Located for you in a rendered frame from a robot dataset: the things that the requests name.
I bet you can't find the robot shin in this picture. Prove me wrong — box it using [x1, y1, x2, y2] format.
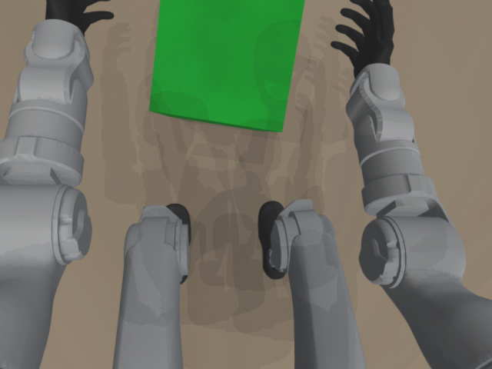
[124, 205, 184, 277]
[269, 199, 337, 272]

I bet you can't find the right robot forearm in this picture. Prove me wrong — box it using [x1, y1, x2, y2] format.
[346, 63, 466, 270]

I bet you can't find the left robot forearm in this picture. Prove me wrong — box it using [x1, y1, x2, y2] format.
[0, 19, 94, 188]

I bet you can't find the robot right shin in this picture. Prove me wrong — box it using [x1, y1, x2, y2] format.
[269, 199, 337, 272]

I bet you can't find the right robot hand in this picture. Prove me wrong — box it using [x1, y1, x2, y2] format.
[331, 0, 394, 78]

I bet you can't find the carton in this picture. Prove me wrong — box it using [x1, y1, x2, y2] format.
[149, 0, 305, 132]

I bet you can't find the robot right upper arm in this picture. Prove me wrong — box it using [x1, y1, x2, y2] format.
[358, 216, 492, 369]

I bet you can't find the left robot hand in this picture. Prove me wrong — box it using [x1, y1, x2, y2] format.
[45, 0, 114, 37]

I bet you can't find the robot left shin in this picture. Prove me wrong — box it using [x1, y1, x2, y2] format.
[124, 205, 184, 277]

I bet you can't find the robot left upper arm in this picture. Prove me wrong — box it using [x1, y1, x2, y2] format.
[0, 184, 92, 369]

